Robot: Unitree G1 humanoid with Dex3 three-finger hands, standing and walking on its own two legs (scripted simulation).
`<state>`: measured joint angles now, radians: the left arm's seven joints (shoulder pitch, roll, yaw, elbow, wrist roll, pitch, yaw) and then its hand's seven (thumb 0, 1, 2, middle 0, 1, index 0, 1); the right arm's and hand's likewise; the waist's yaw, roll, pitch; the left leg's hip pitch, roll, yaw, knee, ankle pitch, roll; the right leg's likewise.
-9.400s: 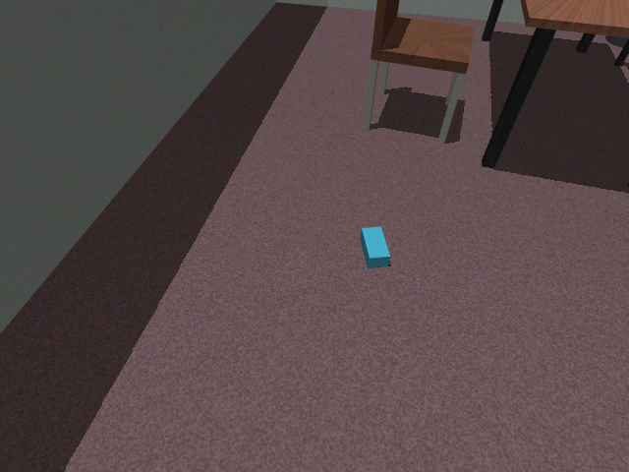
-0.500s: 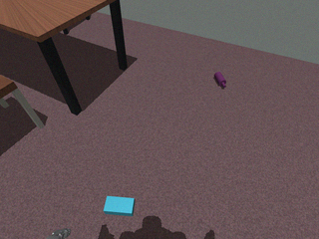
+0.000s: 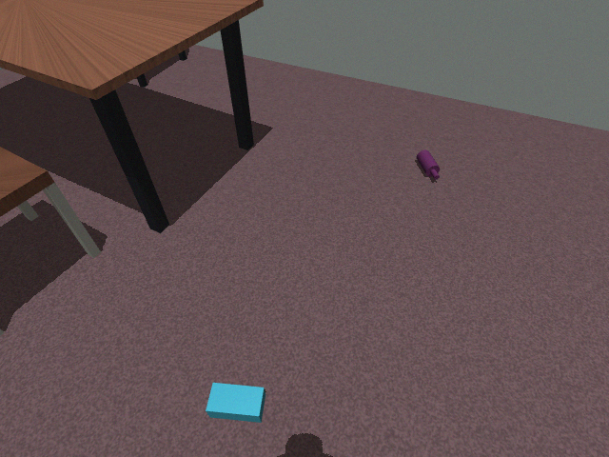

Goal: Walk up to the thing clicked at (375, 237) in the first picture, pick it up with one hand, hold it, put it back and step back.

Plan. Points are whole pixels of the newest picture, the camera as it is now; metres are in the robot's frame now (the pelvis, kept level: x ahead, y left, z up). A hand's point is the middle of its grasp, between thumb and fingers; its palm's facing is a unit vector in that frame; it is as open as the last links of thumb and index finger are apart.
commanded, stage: walk up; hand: left
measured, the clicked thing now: (236, 402) +0.42 +0.23 -0.75
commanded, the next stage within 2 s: none
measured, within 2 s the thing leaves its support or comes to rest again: neither
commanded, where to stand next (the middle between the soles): +0.04 +0.00 m, yaw -1 degrees
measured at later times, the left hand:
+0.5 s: hand out of the picture +0.06 +0.27 -0.16, palm faces +0.00 -0.92 -0.39, open 7.4 cm
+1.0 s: hand out of the picture +0.01 +0.27 -0.18, palm faces -0.10 -0.94 -0.33, open 7.4 cm
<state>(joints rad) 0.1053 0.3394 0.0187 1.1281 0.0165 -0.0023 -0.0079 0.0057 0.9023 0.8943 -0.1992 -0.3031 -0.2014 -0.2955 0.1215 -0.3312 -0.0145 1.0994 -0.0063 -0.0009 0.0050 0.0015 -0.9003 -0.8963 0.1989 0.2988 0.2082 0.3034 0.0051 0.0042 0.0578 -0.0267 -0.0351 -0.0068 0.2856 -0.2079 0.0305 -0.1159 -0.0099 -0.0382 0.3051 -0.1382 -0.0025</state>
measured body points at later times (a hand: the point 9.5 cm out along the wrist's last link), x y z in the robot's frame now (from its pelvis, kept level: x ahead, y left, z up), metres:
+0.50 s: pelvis -0.05 +0.01 -0.01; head +0.01 +0.01 +0.43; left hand +0.06 +0.32 -0.14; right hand +0.05 -0.32 -0.13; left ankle -0.08 +0.12 -0.71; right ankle +0.02 -0.12 -0.75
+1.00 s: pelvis -0.05 -0.01 -0.03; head -0.04 +0.01 +0.42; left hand +0.02 +0.31 -0.16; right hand -0.05 -0.37 -0.11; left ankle -0.09 +0.16 -0.75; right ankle -0.04 -0.15 -0.75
